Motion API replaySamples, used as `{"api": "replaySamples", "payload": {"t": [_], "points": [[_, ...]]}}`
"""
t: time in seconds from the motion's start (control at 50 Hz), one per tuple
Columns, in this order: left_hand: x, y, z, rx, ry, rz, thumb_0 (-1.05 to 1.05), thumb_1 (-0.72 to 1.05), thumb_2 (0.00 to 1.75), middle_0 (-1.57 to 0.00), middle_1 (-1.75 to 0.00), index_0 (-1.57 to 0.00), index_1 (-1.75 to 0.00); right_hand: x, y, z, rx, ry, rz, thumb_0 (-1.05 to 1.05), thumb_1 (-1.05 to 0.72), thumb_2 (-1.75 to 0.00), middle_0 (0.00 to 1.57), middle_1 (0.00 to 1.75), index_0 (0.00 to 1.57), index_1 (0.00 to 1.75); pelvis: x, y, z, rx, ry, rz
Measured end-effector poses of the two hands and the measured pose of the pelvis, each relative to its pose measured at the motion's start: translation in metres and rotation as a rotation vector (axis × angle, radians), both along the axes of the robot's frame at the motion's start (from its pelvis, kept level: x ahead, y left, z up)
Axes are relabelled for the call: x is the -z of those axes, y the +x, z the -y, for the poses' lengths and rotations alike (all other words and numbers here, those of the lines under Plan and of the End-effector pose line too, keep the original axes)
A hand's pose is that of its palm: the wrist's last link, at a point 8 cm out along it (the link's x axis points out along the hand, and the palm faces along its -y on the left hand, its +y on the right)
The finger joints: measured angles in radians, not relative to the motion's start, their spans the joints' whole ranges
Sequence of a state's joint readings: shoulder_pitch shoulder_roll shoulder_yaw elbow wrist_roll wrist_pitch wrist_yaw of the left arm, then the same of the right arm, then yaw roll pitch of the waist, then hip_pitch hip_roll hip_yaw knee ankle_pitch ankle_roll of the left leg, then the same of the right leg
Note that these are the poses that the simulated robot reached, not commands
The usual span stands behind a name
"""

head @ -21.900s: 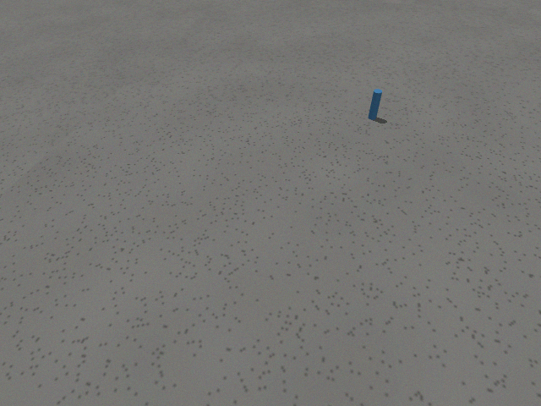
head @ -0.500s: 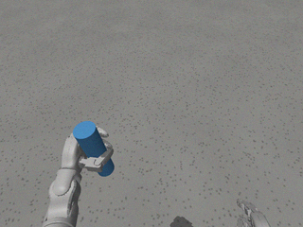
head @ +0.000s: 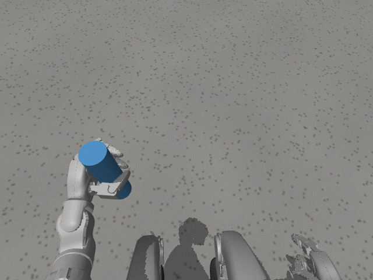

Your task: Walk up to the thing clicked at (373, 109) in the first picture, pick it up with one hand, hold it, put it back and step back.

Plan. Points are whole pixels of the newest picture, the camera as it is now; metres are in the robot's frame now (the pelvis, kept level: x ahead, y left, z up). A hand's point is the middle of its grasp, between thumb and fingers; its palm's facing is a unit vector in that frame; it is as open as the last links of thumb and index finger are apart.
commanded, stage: crouch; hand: left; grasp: from the side
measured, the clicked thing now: (109, 174) +0.35 +0.18 -0.02
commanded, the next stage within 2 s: lower in 1.40 s
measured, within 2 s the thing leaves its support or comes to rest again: neither
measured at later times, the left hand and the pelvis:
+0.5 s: hand (128, 199) +0.35 +0.18 -0.25, palm faces +0.01 -1.00 -0.04, open 7.3 cm; pelvis -0.04 +0.00 -0.21, yaw -1 degrees
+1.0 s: hand (133, 203) +0.37 +0.18 -0.36, palm faces +0.00 -1.00 -0.04, open 7.3 cm; pelvis -0.05 +0.00 -0.30, yaw -4 degrees
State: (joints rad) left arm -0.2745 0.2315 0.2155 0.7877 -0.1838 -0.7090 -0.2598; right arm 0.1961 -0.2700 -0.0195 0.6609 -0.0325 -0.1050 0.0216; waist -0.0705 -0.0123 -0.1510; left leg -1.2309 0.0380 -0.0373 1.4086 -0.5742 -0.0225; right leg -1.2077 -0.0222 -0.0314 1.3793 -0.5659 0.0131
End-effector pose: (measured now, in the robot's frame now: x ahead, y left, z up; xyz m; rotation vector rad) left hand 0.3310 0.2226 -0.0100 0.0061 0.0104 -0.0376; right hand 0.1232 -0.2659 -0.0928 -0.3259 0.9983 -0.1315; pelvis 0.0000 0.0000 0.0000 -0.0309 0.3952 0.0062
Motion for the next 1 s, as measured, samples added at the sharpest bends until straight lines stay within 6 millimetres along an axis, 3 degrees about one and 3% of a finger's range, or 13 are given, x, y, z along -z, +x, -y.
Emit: {"api": "replaySamples", "payload": {"t": [0.12,0.24,0.4,0.5,0.64,0.78,1.0], "points": [[0.063,0.008,-0.004,0.018,0.036,-0.002,0.02,-0.09,1.14,-0.91,-1.13,-0.89,-1.14,0.067,-0.002,-0.005,-0.02,0.017,-0.054,0.0,-0.89,-0.9,0.2,0.3,0.2,0.3,0.056,-0.007,-0.002,0.007,-0.006,-0.094],[0.121,0.003,-0.007,-0.018,0.029,-0.026,0.02,-0.09,1.14,-0.91,-1.13,-0.89,-1.13,0.129,0.0,-0.015,-0.055,0.059,-0.091,0.0,-0.9,-0.9,0.2,0.3,0.2,0.3,0.104,-0.016,-0.001,0.011,-0.005,-0.154],[0.199,0.001,-0.006,-0.015,0.04,-0.028,0.02,-0.09,1.14,-0.91,-1.13,-0.89,-1.13,0.197,-0.005,-0.014,-0.115,0.056,-0.123,0.0,-0.9,-0.9,0.2,0.3,0.2,0.3,0.169,-0.033,0.003,0.016,-0.005,-0.18],[0.236,0.002,-0.01,-0.043,0.037,-0.005,0.02,-0.09,1.14,-0.91,-1.13,-0.89,-1.13,0.232,-0.019,-0.006,-0.121,0.033,-0.151,0.0,-0.9,-0.9,0.2,0.3,0.2,0.3,0.207,-0.044,0.004,0.019,-0.01,-0.167],[0.275,0.001,-0.013,-0.034,0.051,-0.018,0.02,-0.09,1.14,-0.91,-1.13,-0.89,-1.13,0.269,-0.047,0.001,-0.09,0.019,-0.198,0.0,-0.9,-0.9,0.2,0.3,0.2,0.3,0.246,-0.054,0.002,0.025,-0.016,-0.142],[0.307,0.004,-0.012,-0.038,0.044,-0.032,0.02,-0.09,1.14,-0.91,-1.13,-0.89,-1.13,0.293,-0.072,0.003,-0.071,0.009,-0.251,0.0,-0.9,-0.9,0.2,0.3,0.2,0.3,0.272,-0.058,0.001,0.033,-0.024,-0.118],[0.346,0.014,-0.014,-0.034,0.035,-0.027,0.02,-0.09,1.14,-0.91,-1.13,-0.89,-1.13,0.31,-0.077,0.005,-0.088,-0.025,-0.309,0.0,-0.9,-0.9,0.2,0.3,0.2,0.3,0.296,-0.053,-0.002,0.049,-0.05,-0.109]]}}
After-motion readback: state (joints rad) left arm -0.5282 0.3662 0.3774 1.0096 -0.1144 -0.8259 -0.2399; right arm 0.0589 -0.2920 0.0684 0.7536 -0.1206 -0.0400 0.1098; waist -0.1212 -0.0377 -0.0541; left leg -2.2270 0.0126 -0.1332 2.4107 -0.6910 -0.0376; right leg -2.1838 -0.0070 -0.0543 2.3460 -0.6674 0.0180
